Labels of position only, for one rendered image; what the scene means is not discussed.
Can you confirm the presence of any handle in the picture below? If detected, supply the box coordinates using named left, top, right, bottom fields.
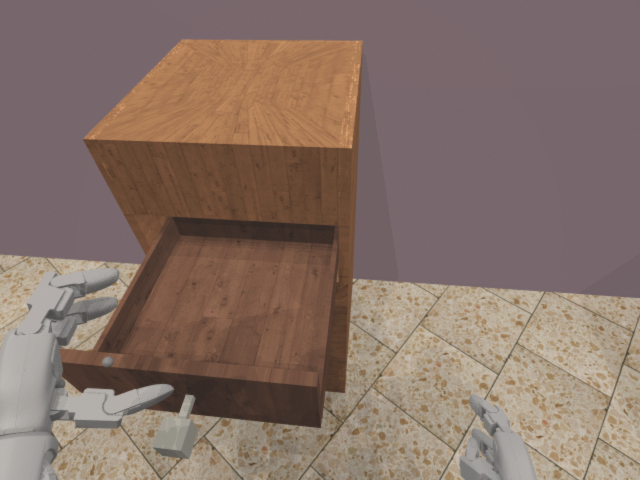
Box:
left=152, top=395, right=198, bottom=459

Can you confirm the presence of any left robot hand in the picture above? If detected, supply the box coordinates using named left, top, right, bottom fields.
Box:
left=0, top=268, right=174, bottom=436

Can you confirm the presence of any drawer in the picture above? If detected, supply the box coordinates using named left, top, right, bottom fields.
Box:
left=59, top=216, right=339, bottom=428

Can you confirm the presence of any cabinet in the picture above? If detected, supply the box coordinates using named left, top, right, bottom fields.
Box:
left=83, top=39, right=363, bottom=393

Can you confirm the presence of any left robot forearm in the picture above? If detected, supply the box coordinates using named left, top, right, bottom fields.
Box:
left=0, top=432, right=59, bottom=480

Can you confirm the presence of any right robot hand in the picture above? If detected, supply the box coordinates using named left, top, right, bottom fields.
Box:
left=460, top=395, right=537, bottom=480

